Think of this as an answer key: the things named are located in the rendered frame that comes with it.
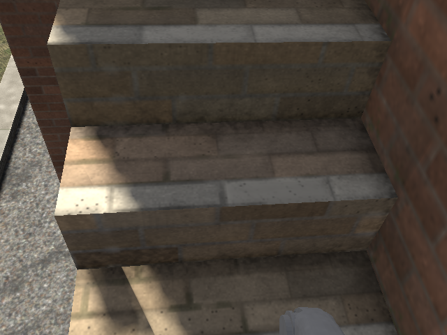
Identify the robot right thigh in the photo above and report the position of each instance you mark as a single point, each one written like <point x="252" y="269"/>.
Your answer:
<point x="308" y="321"/>

